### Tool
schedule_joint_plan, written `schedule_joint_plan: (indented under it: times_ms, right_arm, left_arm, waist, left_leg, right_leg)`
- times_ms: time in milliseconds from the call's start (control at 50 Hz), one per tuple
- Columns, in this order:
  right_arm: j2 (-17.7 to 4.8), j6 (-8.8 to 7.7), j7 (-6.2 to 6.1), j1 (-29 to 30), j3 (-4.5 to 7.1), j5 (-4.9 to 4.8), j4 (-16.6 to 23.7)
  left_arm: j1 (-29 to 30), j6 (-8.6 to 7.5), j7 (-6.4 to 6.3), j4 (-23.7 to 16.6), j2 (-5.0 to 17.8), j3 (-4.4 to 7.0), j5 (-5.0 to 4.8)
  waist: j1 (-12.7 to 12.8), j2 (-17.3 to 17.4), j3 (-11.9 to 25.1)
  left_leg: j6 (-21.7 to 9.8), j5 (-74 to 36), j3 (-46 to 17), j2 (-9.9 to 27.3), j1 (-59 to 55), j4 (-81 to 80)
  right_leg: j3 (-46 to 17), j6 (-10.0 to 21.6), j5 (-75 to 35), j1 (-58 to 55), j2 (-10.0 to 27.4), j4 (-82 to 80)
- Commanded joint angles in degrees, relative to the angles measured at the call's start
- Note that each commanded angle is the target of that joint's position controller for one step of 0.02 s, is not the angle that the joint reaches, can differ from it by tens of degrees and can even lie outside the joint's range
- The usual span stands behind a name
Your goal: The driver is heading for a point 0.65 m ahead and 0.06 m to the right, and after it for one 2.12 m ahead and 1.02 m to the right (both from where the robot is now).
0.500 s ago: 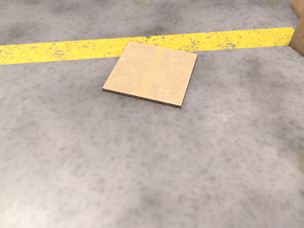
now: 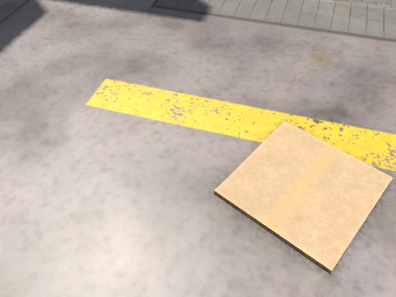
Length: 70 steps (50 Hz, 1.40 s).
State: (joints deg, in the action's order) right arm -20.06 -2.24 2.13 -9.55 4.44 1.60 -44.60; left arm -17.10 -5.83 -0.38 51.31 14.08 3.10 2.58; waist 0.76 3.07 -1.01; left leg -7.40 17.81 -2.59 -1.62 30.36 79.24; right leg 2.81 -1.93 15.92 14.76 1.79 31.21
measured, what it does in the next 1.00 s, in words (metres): walks ahead: left foot, then right foot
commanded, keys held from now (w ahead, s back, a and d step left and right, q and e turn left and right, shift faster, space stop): shift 0.70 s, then w+shift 0.26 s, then w+e+shift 0.04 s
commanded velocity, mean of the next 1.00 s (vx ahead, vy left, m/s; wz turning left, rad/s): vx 0.33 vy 0.00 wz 0.12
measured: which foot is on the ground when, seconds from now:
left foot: up 0.00-0.20, down 0.22-1.00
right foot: down 0.00-0.24, up 0.26-0.60, down 0.62-0.92, up 0.94-1.00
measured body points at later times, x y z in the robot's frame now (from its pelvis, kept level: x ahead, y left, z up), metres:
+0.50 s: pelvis +0.30 +0.00 +0.01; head +0.34 +0.01 +0.45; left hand +0.43 +0.28 -0.11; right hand +0.44 -0.24 -0.12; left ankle +0.36 +0.07 -0.73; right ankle +0.36 -0.18 -0.69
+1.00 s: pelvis +0.43 -0.01 +0.01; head +0.43 +0.00 +0.46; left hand +0.49 +0.26 -0.13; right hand +0.49 -0.29 -0.12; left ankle +0.36 +0.09 -0.73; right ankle +0.40 -0.15 -0.70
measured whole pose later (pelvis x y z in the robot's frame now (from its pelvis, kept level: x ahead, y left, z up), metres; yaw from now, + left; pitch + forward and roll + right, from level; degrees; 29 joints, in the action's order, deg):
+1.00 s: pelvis +0.43 -0.01 +0.01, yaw +5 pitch +3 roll +0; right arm -15.2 -5.3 0.7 -18.2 3.8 2.3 -53.0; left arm -14.2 -2.2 1.1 52.7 14.9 4.2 1.2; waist -2.0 -1.4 2.9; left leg -2.3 18.2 1.8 -1.2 10.5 25.5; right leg -1.5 3.0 22.3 20.9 1.4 46.1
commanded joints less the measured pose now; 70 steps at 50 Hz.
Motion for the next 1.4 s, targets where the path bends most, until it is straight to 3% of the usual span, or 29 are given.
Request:
schedule_joint_plan:
  times_ms: [20,80,100,160,200,220,240,260,280,320,360,460,580,640,680,740,840,900,920,960,980,1020,1100,1200,1280,1320,1340,1360,1400]
  right_arm:
    - [3.51,0.43,0.39,2.17,-2.24,0.47,6.17]
    - [3.47,-0.73,1.11,5.55,-3.33,0.68,7.78]
    - [3.25,-2.13,0.63,6.34,-2.81,-3.97,6.61]
    - [-0.03,-3.02,0.99,7.91,-2.24,-2.34,7.45]
    - [-2.88,-2.71,0.64,-2.94,-0.58,-1.34,3.18]
    - [-4.48,-2.17,-0.01,-7.41,0.19,-0.87,1.41]
    - [-8.99,-1.77,-0.95,-10.26,0.68,-0.24,0.16]
    - [-8.10,-2.16,-0.64,-7.95,-0.59,1.64,1.73]
    - [-4.71,-1.68,0.06,-5.81,-0.74,0.68,3.01]
    - [-1.59,-1.69,0.23,2.19,-1.53,-2.09,3.01]
    - [-0.46,-1.87,-0.07,3.52,-1.97,-0.99,2.00]
    - [-1.28,-1.29,-1.63,4.37,-1.28,0.05,0.04]
    - [0.36,0.37,-2.27,3.98,-1.78,-1.00,-1.94]
    - [1.85,-0.07,-2.10,-5.13,-2.06,-0.49,-4.46]
    - [1.32,0.75,-2.75,-1.97,-1.89,-0.70,-4.63]
    - [-0.83,1.99,-3.30,-1.79,-0.79,-1.59,-5.10]
    - [1.32,-2.92,-2.10,0.66,-0.38,-3.31,-3.91]
    - [2.31,-3.57,-1.91,-6.54,-0.13,-3.24,-6.75]
    - [1.89,-3.12,-0.83,-12.26,-0.52,1.40,-7.57]
    - [-6.79,-2.90,-1.16,-24.17,2.35,1.19,-10.72]
    - [-4.58,-2.89,-1.66,-23.93,1.76,1.51,-10.44]
    - [-3.58,-3.24,-2.56,-19.38,1.32,1.48,-8.68]
    - [0.46,-4.37,-2.95,-15.88,-0.46,0.50,-8.25]
    - [-0.17,-5.18,-2.83,-16.37,-1.00,0.33,-9.43]
    - [-5.74,-3.57,-3.45,-18.26,-0.17,0.71,-9.84]
    - [-7.05,-2.55,-3.42,-15.97,0.12,0.24,-6.88]
    - [-0.92,-3.04,-1.71,-15.94,-1.34,-0.45,-3.60]
    - [-1.49,-4.42,-1.09,-7.47,-1.28,1.02,-1.54]
    - [-1.23,-5.65,-1.10,-0.22,-2.30,0.08,3.52]
  left_arm:
    - [-3.16,-2.46,0.78,0.34,3.77,0.27,-1.27]
    - [1.72,-2.93,1.12,-0.53,5.38,0.32,-1.93]
    - [4.56,-2.76,-0.37,-2.33,9.19,1.47,-4.58]
    - [0.71,-2.33,-1.91,-1.06,13.40,2.46,-4.94]
    - [0.43,-0.97,-2.07,-0.77,12.50,2.27,-4.47]
    - [-0.16,-0.55,-1.99,-1.04,11.89,1.99,-4.36]
    - [-2.34,-0.22,-1.80,-3.09,7.79,0.81,-1.91]
    - [-16.54,-0.35,-0.34,-0.34,2.04,-1.58,-3.20]
    - [-16.92,-0.21,0.32,1.41,7.75,-0.45,-3.83]
    - [-2.97,0.61,-0.91,-1.80,10.08,0.55,-3.66]
    - [-0.84,2.28,-2.26,-2.37,9.65,0.99,-2.95]
    - [1.98,3.49,-2.78,-3.11,4.59,-0.22,-2.55]
    - [8.22,4.75,-2.34,-2.68,5.29,-0.15,-2.50]
    - [10.74,4.74,-2.24,-3.64,11.72,0.85,-1.02]
    - [12.79,4.68,-1.47,-2.89,6.92,0.27,-1.54]
    - [9.75,3.92,-1.08,-1.22,8.69,0.95,-2.48]
    - [5.34,1.14,-1.13,-0.36,10.80,2.46,-4.50]
    - [10.50,1.19,-0.49,-2.75,9.01,2.13,-4.92]
    - [10.70,2.31,1.00,-3.03,7.33,2.04,-1.35]
    - [20.29,1.96,2.10,-8.95,3.91,1.25,-0.56]
    - [21.54,1.88,2.04,-8.90,6.08,1.83,-0.07]
    - [16.92,1.75,2.73,-7.59,5.04,1.69,-1.10]
    - [16.76,3.58,4.37,-8.52,4.14,1.32,-0.72]
    - [24.01,4.69,5.82,-13.68,2.39,-0.88,-0.53]
    - [13.67,5.00,4.42,-12.55,5.16,-0.20,-0.88]
    - [-7.85,4.75,3.29,-6.34,11.45,2.95,-0.85]
    - [-10.98,5.53,1.97,-4.91,17.53,5.42,-0.92]
    - [-11.64,5.89,1.32,-5.27,16.61,5.08,-3.13]
    - [-4.56,5.71,-0.41,-6.12,15.93,4.88,-0.69]
  waist:
    - [-1.90,-7.00,-4.83]
    - [-3.52,-6.87,-2.98]
    - [-2.81,-6.81,0.90]
    - [-3.41,-7.72,4.79]
    - [-8.40,-8.22,9.15]
    - [-10.50,-7.25,10.35]
    - [-7.98,6.87,14.46]
    - [-1.90,15.01,28.98]
    - [-3.66,3.94,32.11]
    - [-2.06,-4.94,14.17]
    - [0.26,-3.72,9.44]
    - [1.76,0.38,11.37]
    - [1.25,1.74,7.56]
    - [-3.49,-8.61,5.47]
    - [-2.44,-9.96,3.95]
    - [-1.11,-8.06,2.14]
    - [-0.48,-13.44,-1.29]
    - [-4.87,-11.64,-0.35]
    - [-6.92,-5.69,0.94]
    - [-12.35,13.64,-3.28]
    - [-11.90,5.69,-4.53]
    - [-7.83,0.91,-1.39]
    - [-4.56,2.06,-4.43]
    - [-4.05,1.84,-8.43]
    - [2.70,5.00,0.47]
    - [12.20,0.47,12.46]
    - [10.27,-15.05,18.50]
    - [10.75,-9.36,19.87]
    - [5.86,-2.41,6.72]
  left_leg:
    - [1.98,-0.90,-2.76,3.04,13.54,-8.24]
    - [3.59,-14.92,3.43,1.67,0.47,-35.78]
    - [4.68,-18.22,3.42,0.91,-2.51,-39.62]
    - [3.48,-24.55,2.73,-0.75,-9.35,-47.63]
    - [1.22,-28.90,3.82,-2.99,-21.46,-52.22]
    - [0.12,-34.78,1.80,-1.13,-28.92,-53.89]
    - [-1.74,-63.64,-10.69,9.93,-42.50,-47.62]
    - [-16.01,-77.44,-33.56,25.45,-56.52,-47.18]
    - [-17.09,-66.79,-31.91,23.34,-51.36,-50.05]
    - [-11.98,-52.85,-19.98,16.86,-32.61,-54.32]
    - [-10.32,-51.08,-16.06,14.27,-19.67,-57.86]
    - [-8.58,-49.12,-8.41,11.25,-12.14,-59.78]
    - [-3.92,-13.93,-8.81,8.56,-8.85,-60.73]
    - [3.16,4.56,-4.87,1.18,-4.73,-55.04]
    - [5.11,-0.72,-1.51,0.03,-12.95,-54.39]
    - [3.28,13.55,-0.91,-0.65,-10.67,-52.56]
    - [1.51,3.64,2.30,2.22,-4.08,-45.85]
    - [0.19,2.83,3.78,2.42,-18.82,-51.68]
    - [0.59,5.58,1.64,2.28,-29.90,-57.01]
    - [-6.18,24.69,-30.30,20.56,-45.37,-72.29]
    - [-6.93,21.39,-30.81,22.55,-46.26,-71.11]
    - [-4.03,17.64,-22.36,20.31,-45.25,-71.29]
    - [-0.19,2.67,-5.52,16.53,-37.43,-75.89]
    - [1.47,-16.19,9.73,15.31,-30.40,-79.59]
    - [2.19,-75.89,16.74,17.21,-36.04,-55.88]
    - [4.35,-69.65,16.44,15.83,-19.93,-23.39]
    - [8.42,-14.52,14.09,6.70,3.04,1.89]
    - [8.49,6.24,3.85,3.48,6.58,6.54]
    - [7.88,0.48,-1.20,6.73,16.26,3.90]
  right_leg:
    - [-12.27,8.02,-26.13,-5.70,12.05,-19.26]
    - [1.05,6.50,-39.38,-1.40,6.14,-21.16]
    - [0.78,7.51,-39.54,-4.20,6.59,-19.27]
    - [-0.12,7.29,-48.54,-11.24,10.40,-16.13]
    - [1.97,4.69,-52.79,-13.00,8.30,-3.08]
    - [2.50,2.83,-47.68,-8.98,6.31,7.44]
    - [3.25,0.52,-3.93,4.40,0.17,28.98]
    - [-7.08,-0.87,23.65,16.43,-5.11,49.38]
    - [-13.37,-0.54,21.06,14.69,-2.28,51.20]
    - [-8.44,-1.41,14.98,18.59,2.07,43.08]
    - [-8.08,-2.15,10.74,12.99,3.66,37.83]
    - [-6.35,-2.43,3.84,4.46,3.43,18.78]
    - [-4.89,-0.50,-8.99,-4.17,0.83,-0.64]
    - [-11.38,5.15,-22.23,-9.38,9.26,-5.06]
    - [-10.72,5.41,-1.12,0.88,6.15,-8.73]
    - [-8.77,4.76,17.35,2.66,2.93,-9.02]
    - [-26.99,12.85,26.15,-2.39,15.33,-20.54]
    - [-19.68,10.40,21.79,7.05,11.12,-17.69]
    - [-12.19,8.64,21.35,14.03,5.05,-11.48]
    - [0.09,5.23,10.14,38.98,-2.40,15.91]
    - [-4.53,6.37,8.34,44.13,-0.11,23.57]
    - [-8.19,7.27,2.93,42.68,1.21,29.23]
    - [-5.93,5.47,-4.67,39.53,1.46,31.07]
    - [2.72,7.92,-11.25,27.97,2.34,17.20]
    - [11.49,13.72,1.38,10.07,-7.95,15.75]
    - [5.36,18.10,4.20,-20.47,-9.46,10.46]
    - [-21.60,25.95,15.24,-39.58,5.71,3.58]
    - [-36.18,24.11,14.37,-35.98,8.15,-7.20]
    - [-40.87,23.79,11.94,-24.48,9.23,-16.25]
